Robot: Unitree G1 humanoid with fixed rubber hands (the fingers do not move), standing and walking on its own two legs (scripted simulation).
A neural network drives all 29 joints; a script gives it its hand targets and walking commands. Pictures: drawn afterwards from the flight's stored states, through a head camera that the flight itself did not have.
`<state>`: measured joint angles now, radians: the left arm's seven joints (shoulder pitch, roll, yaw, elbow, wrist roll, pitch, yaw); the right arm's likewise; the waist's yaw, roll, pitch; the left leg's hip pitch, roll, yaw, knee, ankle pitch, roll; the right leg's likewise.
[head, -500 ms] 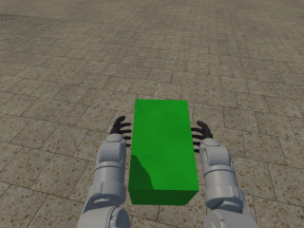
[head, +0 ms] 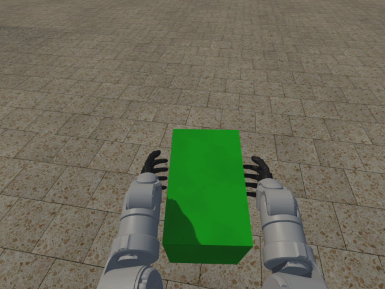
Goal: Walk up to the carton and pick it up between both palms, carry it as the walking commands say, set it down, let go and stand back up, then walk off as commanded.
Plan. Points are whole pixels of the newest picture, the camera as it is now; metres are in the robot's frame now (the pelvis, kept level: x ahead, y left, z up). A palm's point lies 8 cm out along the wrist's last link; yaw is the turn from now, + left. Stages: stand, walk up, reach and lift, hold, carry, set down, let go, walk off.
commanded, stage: reach and lift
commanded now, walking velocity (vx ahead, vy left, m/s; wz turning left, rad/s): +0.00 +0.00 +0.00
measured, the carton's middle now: (204, 195) +0.34 +0.00 -0.03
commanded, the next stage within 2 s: hold in 0.56 s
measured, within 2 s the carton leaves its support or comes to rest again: neither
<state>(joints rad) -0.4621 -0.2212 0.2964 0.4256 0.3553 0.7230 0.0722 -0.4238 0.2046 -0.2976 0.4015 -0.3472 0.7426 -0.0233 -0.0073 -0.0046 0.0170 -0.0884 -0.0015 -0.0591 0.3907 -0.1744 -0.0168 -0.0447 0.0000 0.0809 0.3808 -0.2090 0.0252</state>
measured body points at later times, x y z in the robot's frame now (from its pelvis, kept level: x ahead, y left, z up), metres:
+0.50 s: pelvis -0.01 -0.01 +0.00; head -0.06 -0.01 +0.45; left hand +0.31 +0.12 +0.05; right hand +0.30 -0.14 +0.05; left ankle +0.03 +0.13 -0.74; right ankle +0.01 -0.14 -0.74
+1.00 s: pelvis -0.01 +0.00 +0.00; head -0.07 +0.01 +0.45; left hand +0.31 +0.13 +0.06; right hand +0.30 -0.13 +0.05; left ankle +0.03 +0.13 -0.74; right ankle +0.01 -0.14 -0.74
